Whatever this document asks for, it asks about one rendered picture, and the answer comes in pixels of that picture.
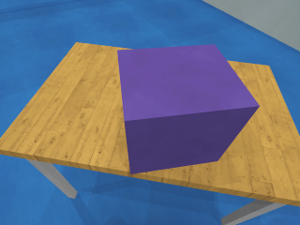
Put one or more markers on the carton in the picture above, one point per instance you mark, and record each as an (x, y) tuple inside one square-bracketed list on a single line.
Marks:
[(182, 106)]

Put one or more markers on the table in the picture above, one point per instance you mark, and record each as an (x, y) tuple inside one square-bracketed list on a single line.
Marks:
[(76, 119)]

